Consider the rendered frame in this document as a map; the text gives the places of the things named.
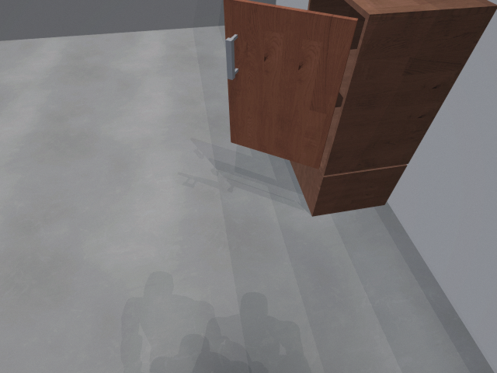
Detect handle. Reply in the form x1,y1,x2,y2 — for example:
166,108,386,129
225,34,238,80

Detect cupboard door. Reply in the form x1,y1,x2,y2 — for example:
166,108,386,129
224,0,358,169

